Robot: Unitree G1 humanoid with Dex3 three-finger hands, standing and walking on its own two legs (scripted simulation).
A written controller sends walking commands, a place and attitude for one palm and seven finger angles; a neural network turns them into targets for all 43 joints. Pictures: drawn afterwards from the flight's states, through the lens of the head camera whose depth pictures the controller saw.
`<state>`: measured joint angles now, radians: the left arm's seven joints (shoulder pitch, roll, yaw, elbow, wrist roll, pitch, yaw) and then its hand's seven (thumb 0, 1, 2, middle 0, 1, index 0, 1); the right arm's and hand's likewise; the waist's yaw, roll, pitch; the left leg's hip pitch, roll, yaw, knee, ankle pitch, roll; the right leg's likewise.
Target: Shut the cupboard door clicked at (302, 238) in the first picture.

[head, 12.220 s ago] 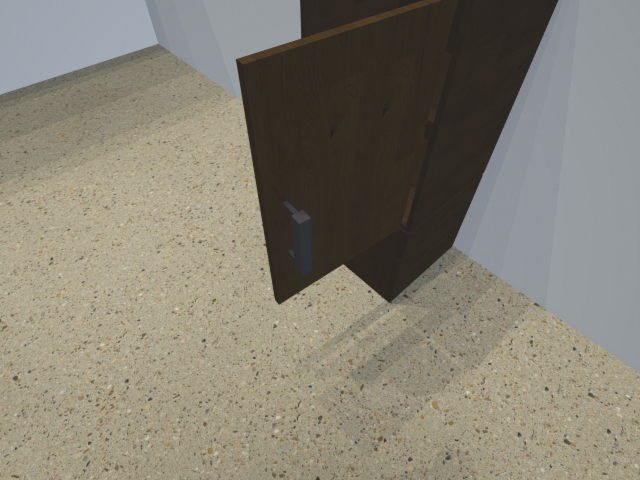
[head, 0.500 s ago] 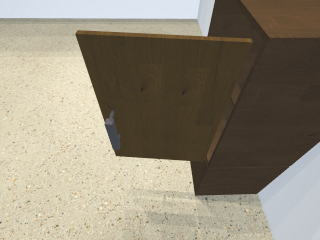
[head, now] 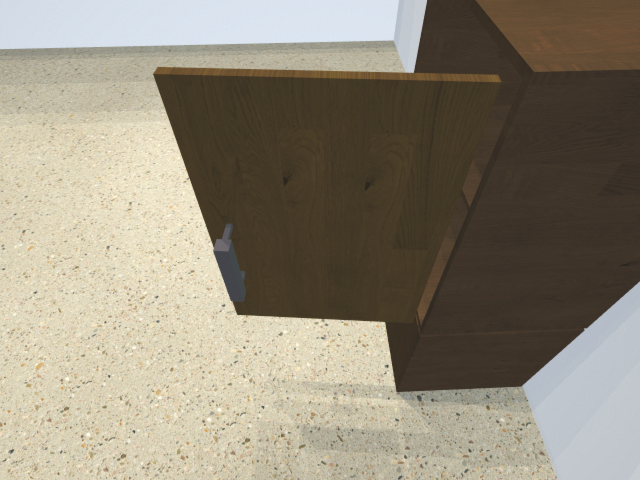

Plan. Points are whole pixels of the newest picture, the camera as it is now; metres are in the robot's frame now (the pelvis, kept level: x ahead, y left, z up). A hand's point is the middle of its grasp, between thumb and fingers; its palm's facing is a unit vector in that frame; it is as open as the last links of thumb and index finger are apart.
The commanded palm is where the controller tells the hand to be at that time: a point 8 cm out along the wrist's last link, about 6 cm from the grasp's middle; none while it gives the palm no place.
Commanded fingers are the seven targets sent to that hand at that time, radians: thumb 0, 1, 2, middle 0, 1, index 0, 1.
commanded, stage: look again from close up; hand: left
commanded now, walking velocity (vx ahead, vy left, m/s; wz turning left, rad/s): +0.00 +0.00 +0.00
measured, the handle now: (233, 263) +0.48 +0.19 -0.10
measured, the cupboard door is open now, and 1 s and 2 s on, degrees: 84 84 84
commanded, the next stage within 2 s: raise the hand and make a fist in 0.52 s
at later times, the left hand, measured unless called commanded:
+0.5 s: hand out of the picture +0.01 +0.17 -0.17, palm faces +0.00 -0.98 -0.20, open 7.4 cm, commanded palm none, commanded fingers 0.00 0.90 0.90 -0.20 -0.30 -0.20 -0.30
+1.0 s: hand out of the picture +0.13 +0.15 -0.08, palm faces -0.04 -1.00 +0.00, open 6.4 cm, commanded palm +0.11 +0.22 -0.07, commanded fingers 0.00 0.90 0.90 -0.55 -0.68 -0.55 -0.68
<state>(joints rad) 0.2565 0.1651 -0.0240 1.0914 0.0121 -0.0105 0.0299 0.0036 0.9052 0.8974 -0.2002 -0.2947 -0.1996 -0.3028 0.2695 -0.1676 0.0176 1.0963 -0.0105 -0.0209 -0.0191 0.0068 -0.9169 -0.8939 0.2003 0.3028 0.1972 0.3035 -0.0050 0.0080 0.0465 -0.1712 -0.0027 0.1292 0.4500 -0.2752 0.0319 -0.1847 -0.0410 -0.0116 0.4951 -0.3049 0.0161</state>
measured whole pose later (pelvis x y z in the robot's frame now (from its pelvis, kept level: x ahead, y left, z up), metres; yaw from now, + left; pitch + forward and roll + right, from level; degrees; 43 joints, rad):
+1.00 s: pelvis -0.06 -0.04 -0.10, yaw +4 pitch +14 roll +1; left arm 0.30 0.20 0.16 0.28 -0.29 -0.59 -0.45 0.01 0.90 0.90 -0.38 -0.49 -0.38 -0.50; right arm 0.15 -0.29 -0.08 0.53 0.03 -0.29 0.00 0.01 -0.91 -0.89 0.20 0.30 0.20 0.30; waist 0.01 -0.04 -0.15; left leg -0.95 0.02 0.02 1.20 -0.49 -0.02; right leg -0.93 -0.02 -0.05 1.24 -0.55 -0.04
